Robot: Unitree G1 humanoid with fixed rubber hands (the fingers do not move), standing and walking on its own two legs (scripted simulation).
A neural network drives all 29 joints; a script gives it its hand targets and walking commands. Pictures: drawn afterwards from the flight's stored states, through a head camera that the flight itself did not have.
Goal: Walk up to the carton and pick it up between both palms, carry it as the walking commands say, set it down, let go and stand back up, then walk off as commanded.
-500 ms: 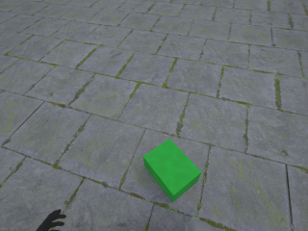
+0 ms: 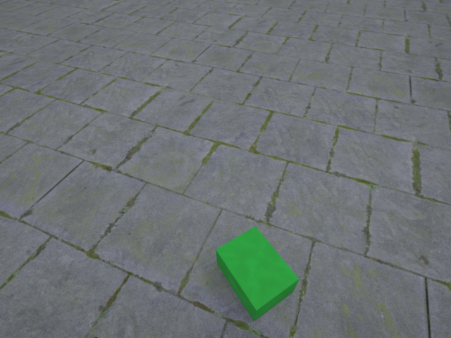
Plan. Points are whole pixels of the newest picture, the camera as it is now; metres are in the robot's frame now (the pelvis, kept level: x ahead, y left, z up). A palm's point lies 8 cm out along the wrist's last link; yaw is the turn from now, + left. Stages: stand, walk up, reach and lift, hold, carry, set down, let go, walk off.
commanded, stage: walk up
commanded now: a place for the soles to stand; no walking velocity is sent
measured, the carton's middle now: (254, 271) +0.55 -0.07 -0.69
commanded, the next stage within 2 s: none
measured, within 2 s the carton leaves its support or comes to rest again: neither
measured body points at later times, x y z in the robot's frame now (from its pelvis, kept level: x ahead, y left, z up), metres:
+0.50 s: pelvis +0.02 -0.11 -0.04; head +0.07 -0.08 +0.41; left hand +0.16 +0.26 -0.13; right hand +0.07 -0.50 -0.10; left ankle -0.01 +0.12 -0.72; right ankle +0.10 -0.22 -0.73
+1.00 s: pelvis +0.08 -0.29 -0.07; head +0.11 -0.25 +0.38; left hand +0.08 +0.09 -0.16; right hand +0.32 -0.60 -0.12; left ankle +0.05 -0.06 -0.72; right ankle +0.18 -0.40 -0.73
